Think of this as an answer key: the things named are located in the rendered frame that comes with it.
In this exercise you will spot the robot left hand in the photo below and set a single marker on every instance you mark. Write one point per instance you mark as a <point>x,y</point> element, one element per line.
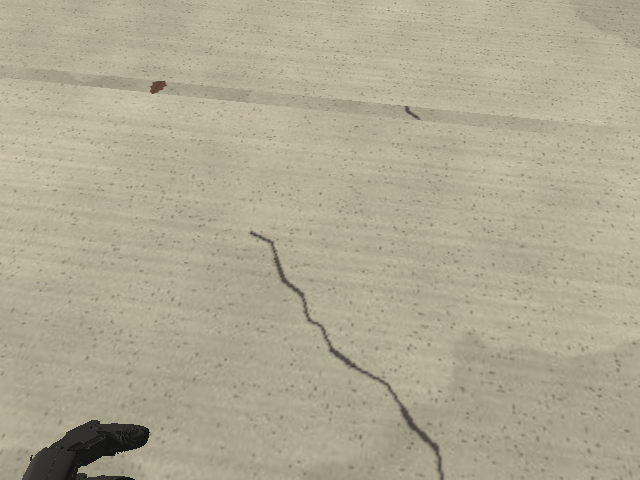
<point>82,446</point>

